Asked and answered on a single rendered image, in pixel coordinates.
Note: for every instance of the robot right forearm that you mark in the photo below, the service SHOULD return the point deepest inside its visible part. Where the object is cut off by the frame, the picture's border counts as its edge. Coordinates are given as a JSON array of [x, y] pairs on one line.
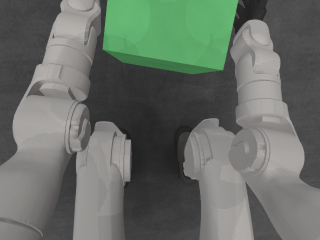
[[257, 72]]

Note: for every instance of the robot left forearm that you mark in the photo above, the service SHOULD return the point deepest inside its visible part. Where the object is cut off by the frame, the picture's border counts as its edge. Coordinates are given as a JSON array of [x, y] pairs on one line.
[[64, 72]]

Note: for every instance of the left robot upper arm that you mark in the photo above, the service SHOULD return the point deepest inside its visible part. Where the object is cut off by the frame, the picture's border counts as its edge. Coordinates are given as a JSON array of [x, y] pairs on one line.
[[48, 131]]

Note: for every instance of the right robot upper arm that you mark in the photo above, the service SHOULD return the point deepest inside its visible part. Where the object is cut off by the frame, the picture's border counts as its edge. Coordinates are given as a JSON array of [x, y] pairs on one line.
[[270, 162]]

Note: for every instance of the robot right hand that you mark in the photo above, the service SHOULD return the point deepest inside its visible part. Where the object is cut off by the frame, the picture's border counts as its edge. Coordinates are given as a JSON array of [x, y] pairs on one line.
[[254, 10]]

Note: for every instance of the carton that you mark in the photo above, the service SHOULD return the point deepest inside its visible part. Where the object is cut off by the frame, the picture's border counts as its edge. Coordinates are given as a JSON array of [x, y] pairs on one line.
[[186, 36]]

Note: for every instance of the robot right thigh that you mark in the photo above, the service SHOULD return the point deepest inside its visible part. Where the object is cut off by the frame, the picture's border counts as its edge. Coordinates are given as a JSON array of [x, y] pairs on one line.
[[225, 210]]

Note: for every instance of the left robot foot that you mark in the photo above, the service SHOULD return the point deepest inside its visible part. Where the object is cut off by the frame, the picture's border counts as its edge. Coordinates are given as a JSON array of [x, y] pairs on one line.
[[128, 137]]

